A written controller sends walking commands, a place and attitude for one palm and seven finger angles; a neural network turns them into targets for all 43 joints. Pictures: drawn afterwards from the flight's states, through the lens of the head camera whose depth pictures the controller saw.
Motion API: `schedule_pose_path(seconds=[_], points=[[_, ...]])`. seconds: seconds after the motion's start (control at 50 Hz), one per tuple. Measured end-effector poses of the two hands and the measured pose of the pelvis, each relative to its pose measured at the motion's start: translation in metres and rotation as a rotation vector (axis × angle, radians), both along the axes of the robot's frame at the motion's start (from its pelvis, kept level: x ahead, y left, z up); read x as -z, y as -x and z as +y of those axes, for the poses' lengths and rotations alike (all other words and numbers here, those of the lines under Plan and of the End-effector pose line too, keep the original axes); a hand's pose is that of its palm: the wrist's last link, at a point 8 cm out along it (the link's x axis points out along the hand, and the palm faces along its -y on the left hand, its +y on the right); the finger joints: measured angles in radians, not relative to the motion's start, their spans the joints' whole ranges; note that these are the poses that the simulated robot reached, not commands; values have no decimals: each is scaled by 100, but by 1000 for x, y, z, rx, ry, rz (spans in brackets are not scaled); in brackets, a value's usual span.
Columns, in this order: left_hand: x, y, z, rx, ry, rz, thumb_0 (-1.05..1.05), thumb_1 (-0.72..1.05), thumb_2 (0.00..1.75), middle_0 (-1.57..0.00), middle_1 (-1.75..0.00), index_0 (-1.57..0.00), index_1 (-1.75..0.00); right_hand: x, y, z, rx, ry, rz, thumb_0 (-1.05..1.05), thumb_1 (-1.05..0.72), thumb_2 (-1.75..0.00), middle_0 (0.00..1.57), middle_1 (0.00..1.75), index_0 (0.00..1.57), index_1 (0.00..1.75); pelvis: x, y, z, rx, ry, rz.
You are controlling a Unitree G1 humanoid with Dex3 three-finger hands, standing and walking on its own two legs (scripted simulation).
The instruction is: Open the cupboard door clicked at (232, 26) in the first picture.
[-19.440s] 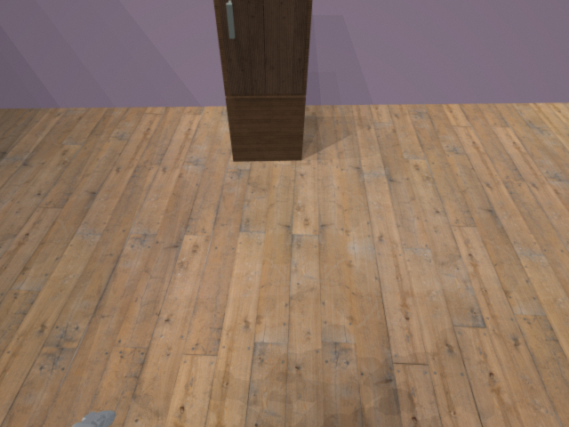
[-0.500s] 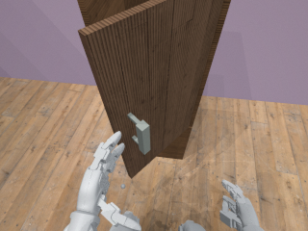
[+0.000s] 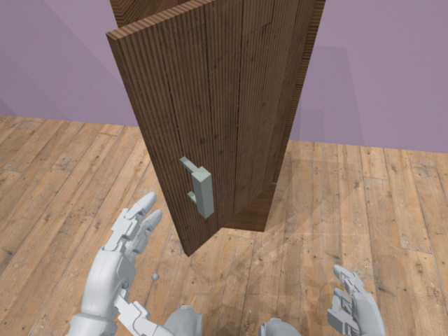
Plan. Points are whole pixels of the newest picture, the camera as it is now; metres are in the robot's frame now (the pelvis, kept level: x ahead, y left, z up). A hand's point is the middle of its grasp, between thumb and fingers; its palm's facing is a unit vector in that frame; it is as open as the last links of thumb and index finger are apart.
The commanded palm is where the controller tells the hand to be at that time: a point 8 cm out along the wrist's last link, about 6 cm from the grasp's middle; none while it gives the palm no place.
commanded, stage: draw the hand back to the body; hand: left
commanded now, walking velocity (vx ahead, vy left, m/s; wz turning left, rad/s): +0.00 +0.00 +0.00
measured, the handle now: (196, 187) +0.35 +0.07 +0.08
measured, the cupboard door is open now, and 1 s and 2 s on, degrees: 51 51 51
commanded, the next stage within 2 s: step back with the hand held close in 1.46 s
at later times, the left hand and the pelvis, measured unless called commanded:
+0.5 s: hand (81, 259) +0.20 +0.18 +0.15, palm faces +0.08 -0.97 -0.24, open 15.6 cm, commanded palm +0.17 +0.24 +0.18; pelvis +0.02 +0.01 +0.05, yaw +0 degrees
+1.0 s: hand out of the picture +0.22 +0.26 +0.24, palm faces +0.41 -0.83 -0.39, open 10.0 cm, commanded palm +0.18 +0.31 +0.26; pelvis +0.04 +0.02 +0.09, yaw -1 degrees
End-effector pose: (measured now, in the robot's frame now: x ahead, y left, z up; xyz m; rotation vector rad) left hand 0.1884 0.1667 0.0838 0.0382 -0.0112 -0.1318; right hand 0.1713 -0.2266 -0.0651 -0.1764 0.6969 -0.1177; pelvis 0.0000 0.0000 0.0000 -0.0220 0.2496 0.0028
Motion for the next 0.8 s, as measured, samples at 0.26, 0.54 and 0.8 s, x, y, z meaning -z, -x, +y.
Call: schedule_pose_path(seconds=[0.26, 0.54, 0.8], points=[[-47, 7, 33, -53, -30, 6, -1, -50, 30, -15, -30, -15, -30, -34, 2, 2, 20, -11, -36, 1, -90, -90, 20, 30, 21, 30, -31, -10, 2, -5, 2, -73], [-90, 16, 71, -273, -243, 58, -1, -31, 38, -16, -30, -16, -30, -68, -22, 13, 18, 24, -89, 1, -90, -90, 20, 30, 20, 30, -58, -22, 9, 0, 0, -149], [-137, 13, 112, -474, -351, -6, -1, 12, 56, -18, -30, -17, -30, -81, -35, 37, -52, 6, -79, 1, -90, -90, 20, 30, 21, 30, -83, -33, 17, 0, -11, -243]])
